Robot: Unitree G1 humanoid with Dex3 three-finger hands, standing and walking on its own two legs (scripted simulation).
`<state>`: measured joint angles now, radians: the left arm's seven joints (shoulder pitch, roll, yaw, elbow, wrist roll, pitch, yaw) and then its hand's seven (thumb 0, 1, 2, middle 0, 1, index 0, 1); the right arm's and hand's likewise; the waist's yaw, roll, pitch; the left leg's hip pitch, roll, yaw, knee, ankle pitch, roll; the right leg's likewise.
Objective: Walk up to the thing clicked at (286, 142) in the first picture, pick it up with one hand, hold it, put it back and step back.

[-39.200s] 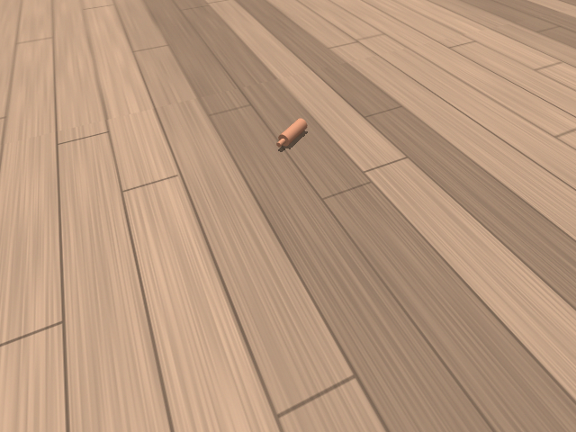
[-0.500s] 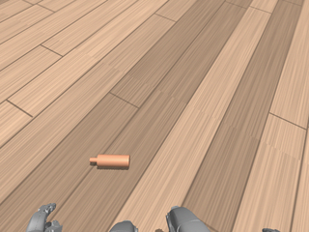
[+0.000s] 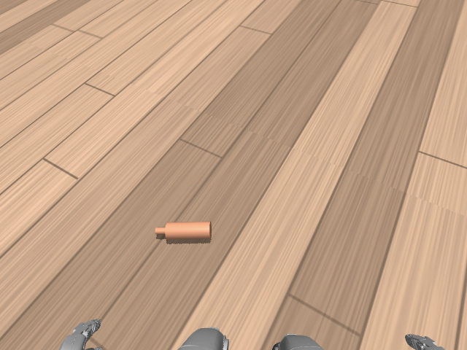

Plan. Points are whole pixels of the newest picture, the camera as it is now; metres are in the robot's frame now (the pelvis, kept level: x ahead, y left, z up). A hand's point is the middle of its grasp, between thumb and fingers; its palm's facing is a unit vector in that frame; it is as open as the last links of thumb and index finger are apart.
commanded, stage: step back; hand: left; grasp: from above
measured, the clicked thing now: (183, 230) +0.63 +0.27 -0.73
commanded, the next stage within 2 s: none
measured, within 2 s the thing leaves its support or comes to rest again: neither
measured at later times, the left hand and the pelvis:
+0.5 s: hand out of the picture -0.07 +0.26 -0.16, palm faces -0.05 -0.91 -0.41, open 7.4 cm; pelvis -0.15 -0.01 -0.02, yaw -3 degrees
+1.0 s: hand out of the picture -0.20 +0.26 -0.15, palm faces +0.00 -0.92 -0.39, open 7.4 cm; pelvis -0.31 -0.01 +0.00, yaw +0 degrees
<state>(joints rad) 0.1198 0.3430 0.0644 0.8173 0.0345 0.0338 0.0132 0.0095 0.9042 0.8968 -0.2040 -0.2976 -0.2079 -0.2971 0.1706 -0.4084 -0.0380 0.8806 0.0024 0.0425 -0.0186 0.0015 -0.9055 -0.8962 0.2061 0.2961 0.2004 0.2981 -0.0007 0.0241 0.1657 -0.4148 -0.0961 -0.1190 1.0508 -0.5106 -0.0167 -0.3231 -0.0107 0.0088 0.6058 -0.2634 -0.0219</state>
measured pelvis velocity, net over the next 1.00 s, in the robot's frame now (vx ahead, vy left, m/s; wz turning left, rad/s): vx -0.31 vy -0.01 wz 0.00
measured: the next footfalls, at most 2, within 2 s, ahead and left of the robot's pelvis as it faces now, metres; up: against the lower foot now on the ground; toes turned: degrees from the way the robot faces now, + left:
left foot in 0.10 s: -0.01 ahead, +0.13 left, +0.00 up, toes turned +0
right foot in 0.48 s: -0.14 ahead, -0.14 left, +0.00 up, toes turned +0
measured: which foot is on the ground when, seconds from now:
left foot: up 0.00-0.08, down 0.10-0.50, up 0.52-0.78, down 0.80-1.00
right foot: down 0.00-0.12, up 0.14-0.46, down 0.48-0.82, up 0.84-1.00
